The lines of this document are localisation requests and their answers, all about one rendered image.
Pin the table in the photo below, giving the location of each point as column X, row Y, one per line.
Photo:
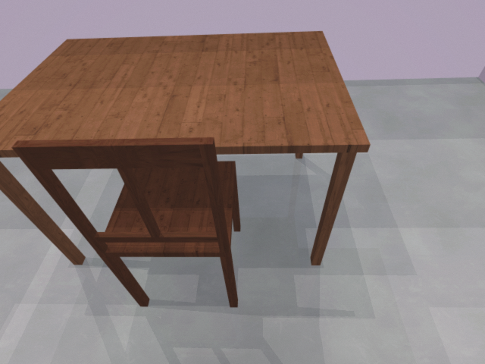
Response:
column 255, row 93

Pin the chair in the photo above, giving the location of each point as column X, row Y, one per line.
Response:
column 177, row 199

